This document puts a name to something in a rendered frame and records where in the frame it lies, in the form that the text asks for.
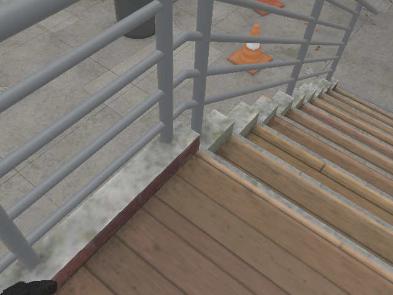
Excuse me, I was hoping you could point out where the left robot hand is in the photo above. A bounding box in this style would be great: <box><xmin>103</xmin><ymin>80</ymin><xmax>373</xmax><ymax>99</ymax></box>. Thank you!
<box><xmin>0</xmin><ymin>280</ymin><xmax>57</xmax><ymax>295</ymax></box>

